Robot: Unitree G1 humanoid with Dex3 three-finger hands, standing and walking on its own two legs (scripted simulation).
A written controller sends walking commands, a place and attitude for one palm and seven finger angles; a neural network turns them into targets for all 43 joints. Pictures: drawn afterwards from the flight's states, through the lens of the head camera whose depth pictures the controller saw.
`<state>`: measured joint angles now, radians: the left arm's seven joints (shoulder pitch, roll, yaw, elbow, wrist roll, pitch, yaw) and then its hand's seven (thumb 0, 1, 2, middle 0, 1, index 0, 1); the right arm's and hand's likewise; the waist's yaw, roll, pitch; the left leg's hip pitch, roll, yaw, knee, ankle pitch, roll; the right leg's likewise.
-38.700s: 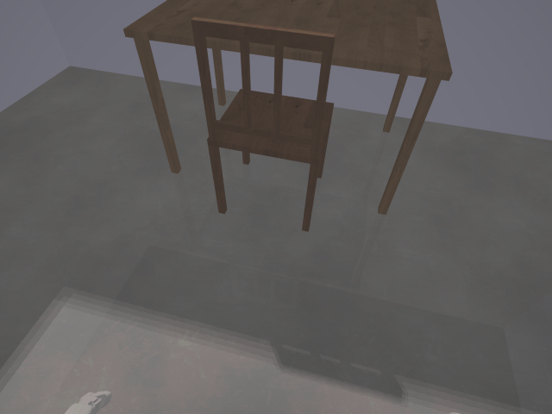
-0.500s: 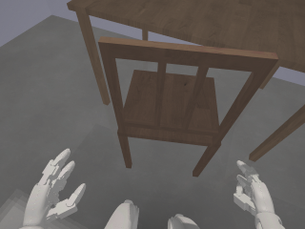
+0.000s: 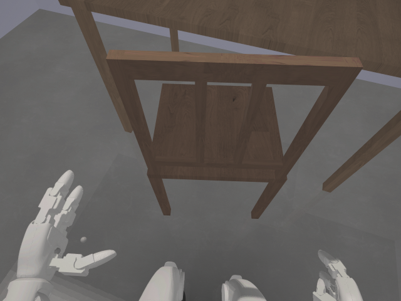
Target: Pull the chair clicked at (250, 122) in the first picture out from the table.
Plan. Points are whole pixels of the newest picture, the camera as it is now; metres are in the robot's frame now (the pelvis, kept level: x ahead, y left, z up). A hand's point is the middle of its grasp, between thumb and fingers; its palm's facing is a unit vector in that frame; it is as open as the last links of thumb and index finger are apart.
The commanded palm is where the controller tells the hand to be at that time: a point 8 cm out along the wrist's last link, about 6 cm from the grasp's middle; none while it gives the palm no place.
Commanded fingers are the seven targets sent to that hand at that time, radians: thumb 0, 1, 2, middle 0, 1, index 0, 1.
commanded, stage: raise the hand toward the chair's back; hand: left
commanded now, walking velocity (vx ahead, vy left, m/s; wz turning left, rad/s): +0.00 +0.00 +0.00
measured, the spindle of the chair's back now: (200, 127) +0.49 +0.02 +0.00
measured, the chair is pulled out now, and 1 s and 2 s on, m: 0.12 0.12 0.12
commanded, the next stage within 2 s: aim the fingers beside a spindle in 1.10 s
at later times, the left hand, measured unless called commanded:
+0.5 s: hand (54, 242) +0.21 +0.25 +0.05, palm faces +0.02 -1.00 -0.08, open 16.9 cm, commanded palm +0.20 +0.30 +0.05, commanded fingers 0.00 -0.50 0.30 -0.06 -0.08 -0.06 -0.08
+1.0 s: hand (59, 232) +0.23 +0.24 +0.05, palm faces +0.03 -1.00 -0.09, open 16.9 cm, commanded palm +0.21 +0.29 +0.06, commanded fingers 0.00 -0.50 0.30 -0.06 -0.08 -0.06 -0.08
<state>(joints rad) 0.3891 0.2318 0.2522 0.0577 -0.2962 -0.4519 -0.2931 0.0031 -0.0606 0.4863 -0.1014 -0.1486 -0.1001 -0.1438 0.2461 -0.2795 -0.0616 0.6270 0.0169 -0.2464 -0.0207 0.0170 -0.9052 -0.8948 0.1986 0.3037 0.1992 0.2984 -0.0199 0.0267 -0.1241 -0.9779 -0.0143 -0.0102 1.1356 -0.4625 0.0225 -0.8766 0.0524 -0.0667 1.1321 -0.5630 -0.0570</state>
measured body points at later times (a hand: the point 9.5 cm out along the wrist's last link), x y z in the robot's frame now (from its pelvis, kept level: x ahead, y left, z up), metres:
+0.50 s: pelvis -0.01 +0.04 +0.00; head +0.06 +0.07 +0.45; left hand +0.21 +0.30 +0.05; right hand +0.19 -0.17 -0.07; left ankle +0.04 +0.11 -0.65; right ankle -0.01 -0.08 -0.65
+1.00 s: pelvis -0.01 +0.03 +0.01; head +0.06 +0.05 +0.45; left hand +0.22 +0.30 +0.06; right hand +0.17 -0.21 -0.07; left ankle +0.04 +0.10 -0.65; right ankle -0.01 -0.08 -0.65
